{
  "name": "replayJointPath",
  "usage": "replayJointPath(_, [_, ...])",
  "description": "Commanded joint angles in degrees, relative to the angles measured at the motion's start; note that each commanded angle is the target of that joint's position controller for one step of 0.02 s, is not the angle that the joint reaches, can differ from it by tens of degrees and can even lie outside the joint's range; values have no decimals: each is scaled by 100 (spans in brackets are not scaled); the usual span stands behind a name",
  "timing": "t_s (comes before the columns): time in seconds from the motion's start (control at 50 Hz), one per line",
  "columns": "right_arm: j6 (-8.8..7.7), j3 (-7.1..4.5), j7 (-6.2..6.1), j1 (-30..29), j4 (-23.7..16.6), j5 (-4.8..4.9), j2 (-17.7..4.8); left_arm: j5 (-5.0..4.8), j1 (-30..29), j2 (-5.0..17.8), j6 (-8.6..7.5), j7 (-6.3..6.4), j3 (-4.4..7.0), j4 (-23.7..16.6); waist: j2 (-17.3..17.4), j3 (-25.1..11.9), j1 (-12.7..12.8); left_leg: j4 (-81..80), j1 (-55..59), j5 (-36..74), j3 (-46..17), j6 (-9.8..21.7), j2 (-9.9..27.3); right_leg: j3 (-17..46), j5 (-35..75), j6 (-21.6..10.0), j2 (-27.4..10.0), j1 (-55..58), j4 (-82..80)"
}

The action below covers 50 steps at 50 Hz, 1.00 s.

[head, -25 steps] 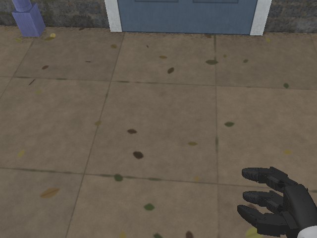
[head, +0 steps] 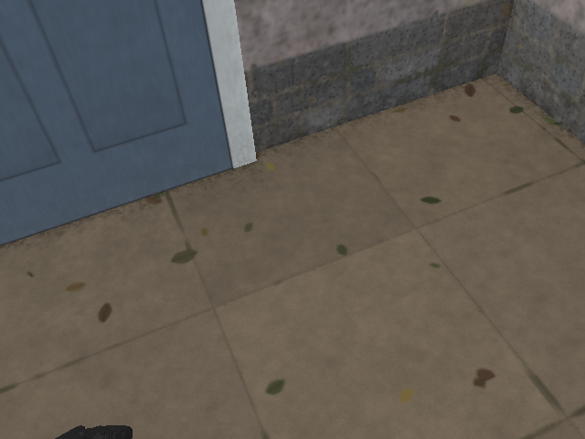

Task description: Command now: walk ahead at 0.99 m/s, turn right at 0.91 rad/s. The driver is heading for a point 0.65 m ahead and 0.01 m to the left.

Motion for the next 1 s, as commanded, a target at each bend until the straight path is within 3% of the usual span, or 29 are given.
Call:
replayJointPath(0.02, [-571, 99, 114, -575, -1486, 108, 88, 244, 2141, 1613, -55, 124, 515, 322, -2531, -1076, 153, 5889, -5855, -1282, -1873, 281, -1060, 4480, -537, -1833, -886, 5398, -1893])
replayJointPath(0.04, [-817, 97, 175, -1091, -1733, 172, -419, 344, 2002, 967, -212, 87, 386, 59, -1499, -1619, 434, 5537, -6060, -723, -2783, 601, -783, 5848, -2357, -1750, -1331, 5219, -3025])
replayJointPath(0.06, [-861, 23, 180, -1597, -1860, 310, -621, 364, 2080, 796, -380, 34, 359, 142, -493, -792, 295, 4933, -6154, -427, -2683, 737, -622, 5868, -2614, -1402, -1367, 4377, -3519])
replayJointPath(0.08, [-781, 29, 127, -1525, -1742, 242, -540, 308, 1727, 633, -495, -5, 295, 173, 593, -506, -39, 4228, -5784, -64, -2693, 762, -234, 5312, -2383, -1055, -1305, 3550, -3414])
replayJointPath(0.14, [-455, -24, 115, -1020, -1433, 15, -523, 257, 928, 505, -561, 157, 219, 43, 599, -75, -537, 3048, -4777, 453, -2616, 356, 264, 3745, -1153, -809, -624, 1766, -3262])
replayJointPath(0.22, [-352, 161, 75, -2313, -1803, -157, -107, 226, 1453, 273, -526, 432, 126, 361, 194, 329, 81, 1084, -4744, 1983, -2025, -55, 310, 2324, 513, -580, -137, 1155, -3351])
replayJointPath(0.3, [-416, 167, 193, -3127, -1902, 52, -100, 194, 1892, 480, -542, 406, 159, 649, -290, 383, 705, -843, -4274, 3396, -1614, -7, -4, 1909, 389, -358, -348, 1714, -3670])
replayJointPath(0.36, [-465, 74, 344, -3376, -1987, 198, -284, 217, 2153, 453, -516, 368, 149, 992, -385, 503, 769, -1523, -4924, 3097, -1545, 393, -86, 1633, 1459, -148, -788, 3296, -3582])
replayJointPath(0.42, [-447, -149, 415, -2461, -1862, 291, -699, 506, 1834, 788, -440, 400, 224, 1045, -874, -337, 59, -1157, -4192, 2100, -1141, 862, -705, 1152, 5729, 173, -987, 4421, -2439])
replayJointPath(0.46, [-254, -347, 321, -51, -1271, 332, -1102, 658, 965, 1005, -374, 428, 273, 816, -930, -1356, -1314, -978, -1784, 2010, -1275, 1134, -721, 755, 7354, 380, -912, 3675, 174])
replayJointPath(0.48, [-143, -297, 238, 1117, -928, 182, -1243, 702, 616, 635, -412, 449, 172, 588, 302, -1879, -1592, -520, 180, 1765, -2540, 1220, -44, 849, 3744, 561, -386, 1868, 2647])
replayJointPath(0.5, [-311, -308, 319, 762, -907, -104, -1493, 298, 2154, -199, -571, 320, -85, 537, 2861, -2509, -311, -1948, 1871, 459, -6542, 2570, 1435, 1467, -1808, 1039, 829, -589, 4521])
replayJointPath(0.52, [-279, -268, 270, 335, -1063, -186, -851, 79, 1950, 438, -729, 281, -50, 650, 1669, -2377, -657, -2505, 1839, 56, -6874, 2395, 1362, 1926, -1372, 824, 415, -1040, 4521])
replayJointPath(0.54, [-277, -172, 250, -105, -1234, -206, -565, 6, 1003, 709, -769, 271, -16, 436, 687, -1625, -697, -2381, 850, 1374, -5747, 2115, 1304, 1860, -1088, 740, 129, -962, 4290])
replayJointPath(0.56, [-310, -182, 287, -435, -1252, -148, -738, 174, 376, 641, -811, 322, -53, 220, -500, -892, -423, -2455, -410, 2787, -5088, 1945, 1097, 1623, -1033, 783, 13, -679, 3739])
replayJointPath(0.58, [-340, -143, 294, -664, -1235, -103, -720, 318, 175, 606, -785, 370, -22, 173, -771, -650, -209, -2406, -1126, 3934, -4360, 1855, 907, 1483, -972, 866, -179, -461, 3249])
replayJointPath(0.6, [-334, -77, 293, -643, -1176, -181, -656, 407, 316, 610, -727, 361, -21, 166, -532, -535, -28, -2495, -1637, 4875, -3983, 1708, 797, 1425, -889, 947, -323, -149, 2934])
replayJointPath(0.64, [-317, 10, 267, -634, -945, -49, -546, 463, 544, 439, -621, 401, -75, 156, -40, -410, 137, -2614, -2162, 5894, -3310, 1564, 475, 1154, -783, 1106, -416, 35, 2081])
replayJointPath(0.72, [-155, 37, 5, -346, -632, -5, -759, 487, -82, 150, -634, 315, -207, 24, 223, -714, -51, -2607, -2499, 6177, -2275, 992, -287, 551, 955, 1248, 88, 644, -90])
replayJointPath(0.76, [-31, 94, -150, 221, -436, 54, -634, 502, -867, 119, -685, 186, -240, -129, 103, -812, -437, -2564, -2121, 5429, -2310, 670, -278, 458, 2098, 1240, 387, 740, -1101])
replayJointPath(0.8, [85, 112, -247, 446, -299, -9, -666, 487, -1217, 139, -703, 74, -235, -233, 446, -746, -524, -2433, -1826, 4815, -2489, 536, -184, 573, 2462, 1140, 493, 805, -1645])
replayJointPath(0.84, [146, 55, -304, 336, -362, -131, -779, 508, -1295, 358, -768, 37, -178, -256, 534, -467, -427, -2086, -1671, 4671, -2632, 457, -113, 595, 2237, 1015, 586, 785, -1982])
replayJointPath(0.88, [161, 41, -335, 68, -473, -168, -755, 529, -454, 537, -845, 70, -118, -1, 662, -708, 37, -1188, -1600, 5276, -2757, 335, -57, 703, 2308, 875, 520, 1515, -2272])
replayJointPath(0.9, [137, 54, -296, -419, -633, -172, -765, 550, 446, 520, -866, 138, -110, 202, 677, -1269, 635, -39, -2024, 5382, -2683, 157, -96, 1049, 3092, 590, 86, 2763, -2525])
replayJointPath(0.92, [103, 168, -260, -522, -847, -378, -545, 682, 1224, 774, -824, 258, -102, 452, -424, -2245, 800, 1866, -3334, 2115, -2478, -21, -549, 2187, 6375, 42, -1090, 4743, -1660])
replayJointPath(0.94, [131, 333, -116, 1143, -425, -332, -7, 757, 877, 430, -786, 304, -210, 424, -1268, -3322, 73, 3124, -4382, -1827, -2785, -262, -773, 4034, 7123, -1359, -2525, 6057, -1413])
replayJointPath(0.96, [141, 185, -47, 1256, -225, -209, -701, 611, 468, 298, -672, 365, -149, 201, -578, -3060, 191, 3705, -4449, -1366, -2919, -180, -499, 4462, 5522, -1525, -2346, 5325, -1967])
replayJointPath(0.98, [172, 118, -50, 435, -446, -124, -898, 549, -94, -13, -578, 434, -259, 149, -89, -2176, 72, 3773, -4571, -1186, -2766, -158, -257, 3714, 4351, -1228, -2055, 4327, -2142])
replayJointPath(1.0, [220, 82, -58, -143, -649, -151, -935, 458, -426, 44, -528, 409, -289, 160, 353, -1262, -41, 3279, -4388, -1039, -2594, -201, -166, 3196, 3726, -903, -1682, 3009, -2460])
